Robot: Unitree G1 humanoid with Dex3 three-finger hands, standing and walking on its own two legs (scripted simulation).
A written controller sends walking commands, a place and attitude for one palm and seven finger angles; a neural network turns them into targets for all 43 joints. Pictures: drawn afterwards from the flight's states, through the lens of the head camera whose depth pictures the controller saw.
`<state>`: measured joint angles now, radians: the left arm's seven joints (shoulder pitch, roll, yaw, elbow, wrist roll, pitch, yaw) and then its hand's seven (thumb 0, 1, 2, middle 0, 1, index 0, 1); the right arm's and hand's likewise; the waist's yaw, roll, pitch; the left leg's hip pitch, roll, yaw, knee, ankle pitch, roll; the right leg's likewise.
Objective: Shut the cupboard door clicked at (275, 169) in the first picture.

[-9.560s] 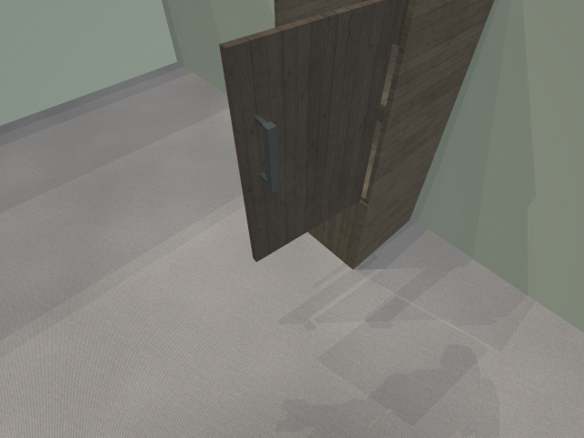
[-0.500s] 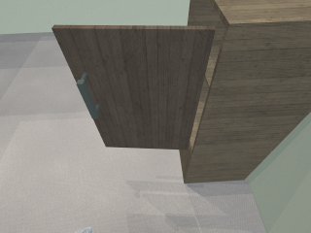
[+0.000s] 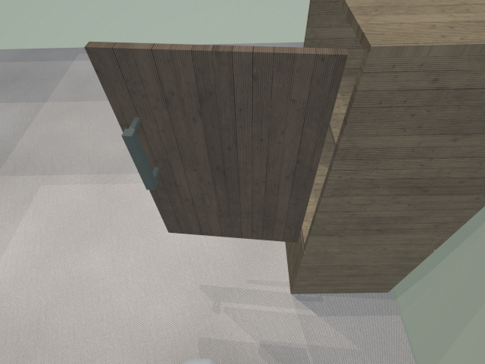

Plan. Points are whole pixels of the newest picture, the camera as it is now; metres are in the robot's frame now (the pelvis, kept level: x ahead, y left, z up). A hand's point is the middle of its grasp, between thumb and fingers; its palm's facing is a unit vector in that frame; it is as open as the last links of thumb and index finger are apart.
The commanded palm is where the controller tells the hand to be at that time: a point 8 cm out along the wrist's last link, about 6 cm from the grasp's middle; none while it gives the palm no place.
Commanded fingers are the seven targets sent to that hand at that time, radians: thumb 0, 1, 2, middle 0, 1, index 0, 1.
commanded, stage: come to a stop and stand still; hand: left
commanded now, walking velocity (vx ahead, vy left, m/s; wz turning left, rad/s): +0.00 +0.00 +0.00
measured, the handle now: (144, 155) +0.48 +0.24 +0.04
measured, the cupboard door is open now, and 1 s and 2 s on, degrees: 84 84 84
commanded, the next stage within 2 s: look again from close up in 0.60 s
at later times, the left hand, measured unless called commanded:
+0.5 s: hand out of the picture +0.00 +0.22 -0.16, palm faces -0.05 -0.96 -0.27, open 7.4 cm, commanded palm none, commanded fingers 0.00 0.90 0.90 -0.20 -0.30 -0.20 -0.30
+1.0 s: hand out of the picture +0.03 +0.19 -0.16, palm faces -0.07 -0.97 -0.24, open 7.4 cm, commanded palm none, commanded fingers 0.00 0.90 0.90 -0.20 -0.30 -0.20 -0.30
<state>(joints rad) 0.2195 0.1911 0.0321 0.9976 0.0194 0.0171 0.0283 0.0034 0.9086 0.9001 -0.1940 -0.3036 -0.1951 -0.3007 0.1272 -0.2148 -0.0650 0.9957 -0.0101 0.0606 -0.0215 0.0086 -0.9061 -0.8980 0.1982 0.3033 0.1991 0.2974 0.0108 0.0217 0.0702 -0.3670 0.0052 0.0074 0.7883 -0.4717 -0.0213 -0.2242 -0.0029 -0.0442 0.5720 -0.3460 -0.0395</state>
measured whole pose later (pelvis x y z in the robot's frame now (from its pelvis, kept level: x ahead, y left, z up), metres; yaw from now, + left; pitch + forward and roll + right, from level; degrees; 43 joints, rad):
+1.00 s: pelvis -0.02 +0.00 +0.01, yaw -3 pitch -1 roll +1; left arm 0.20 0.19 -0.03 1.10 0.01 -0.02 0.02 0.00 0.90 0.90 -0.20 -0.30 -0.20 -0.30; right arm 0.22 -0.23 0.01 1.11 -0.02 -0.03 -0.02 0.01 -0.90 -0.90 0.20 0.30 0.20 0.30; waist 0.00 0.02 0.05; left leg -0.15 0.00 0.07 0.40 -0.24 0.00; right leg -0.21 0.01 0.01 0.48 -0.26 -0.03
